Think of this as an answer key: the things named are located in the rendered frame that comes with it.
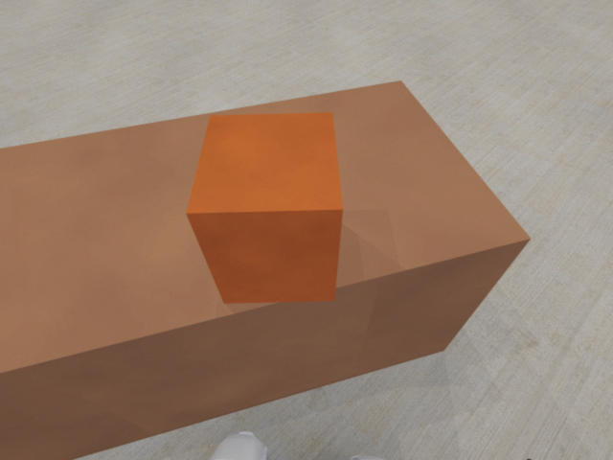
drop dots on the left robot thigh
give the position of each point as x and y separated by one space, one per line
240 447

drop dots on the carton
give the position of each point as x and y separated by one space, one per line
266 207

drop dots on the pedestal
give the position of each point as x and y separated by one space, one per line
112 329

